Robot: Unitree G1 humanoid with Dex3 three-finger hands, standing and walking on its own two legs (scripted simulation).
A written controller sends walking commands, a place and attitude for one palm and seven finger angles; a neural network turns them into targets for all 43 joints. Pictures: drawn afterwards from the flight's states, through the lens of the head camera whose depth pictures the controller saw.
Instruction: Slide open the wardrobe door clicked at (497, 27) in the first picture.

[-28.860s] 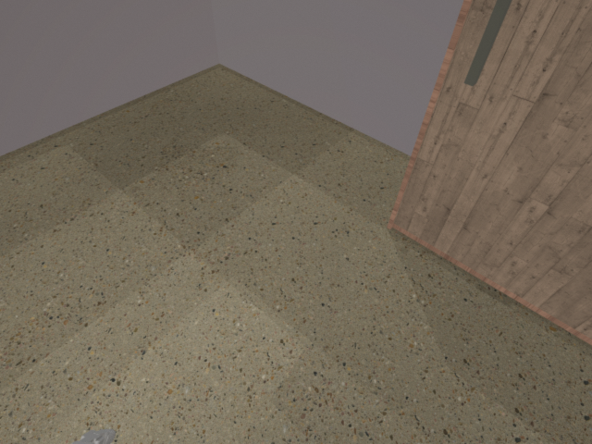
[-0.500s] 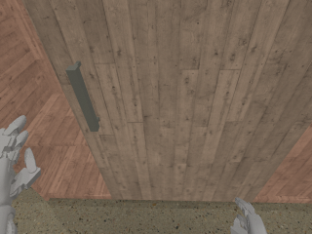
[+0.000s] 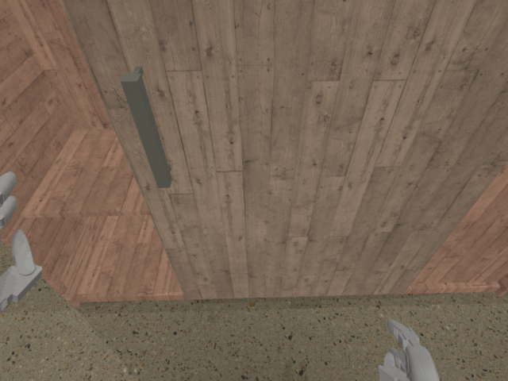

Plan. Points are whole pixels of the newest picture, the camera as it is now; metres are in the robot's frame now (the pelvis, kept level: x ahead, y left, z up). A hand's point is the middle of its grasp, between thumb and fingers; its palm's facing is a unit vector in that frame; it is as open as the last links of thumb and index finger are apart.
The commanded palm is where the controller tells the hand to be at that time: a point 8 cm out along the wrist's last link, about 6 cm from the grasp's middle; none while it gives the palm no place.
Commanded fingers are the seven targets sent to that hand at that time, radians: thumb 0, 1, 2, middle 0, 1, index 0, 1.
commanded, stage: step back with the hand held close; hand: left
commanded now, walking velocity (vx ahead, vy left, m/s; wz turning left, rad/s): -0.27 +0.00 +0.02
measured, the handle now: (152, 132) +0.52 +0.25 +0.12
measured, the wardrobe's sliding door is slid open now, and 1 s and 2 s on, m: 0.44 0.44 0.44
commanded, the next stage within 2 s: stop stepping back and stand still in 0.62 s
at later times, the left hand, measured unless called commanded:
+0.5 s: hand out of the picture +0.10 +0.31 +0.17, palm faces +0.52 -0.76 -0.40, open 7.4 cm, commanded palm +0.03 +0.34 +0.18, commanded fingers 0.00 0.90 0.90 -0.20 -0.30 -0.20 -0.30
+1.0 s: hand out of the picture -0.02 +0.32 +0.18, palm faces +0.40 -0.83 -0.39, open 7.4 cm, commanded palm -0.07 +0.36 +0.18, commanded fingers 0.00 0.90 0.90 -0.20 -0.30 -0.20 -0.30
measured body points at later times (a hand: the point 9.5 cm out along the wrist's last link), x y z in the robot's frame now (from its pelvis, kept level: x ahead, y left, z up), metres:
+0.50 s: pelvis -0.09 +0.03 -0.01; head -0.08 +0.05 +0.44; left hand +0.07 +0.35 +0.19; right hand +0.12 -0.18 -0.07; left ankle +0.09 +0.10 -0.73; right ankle -0.08 -0.09 -0.73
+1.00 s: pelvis -0.22 +0.07 +0.00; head -0.22 +0.10 +0.45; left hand -0.04 +0.37 +0.20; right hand -0.07 -0.16 -0.07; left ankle -0.11 +0.16 -0.71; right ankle -0.23 -0.05 -0.73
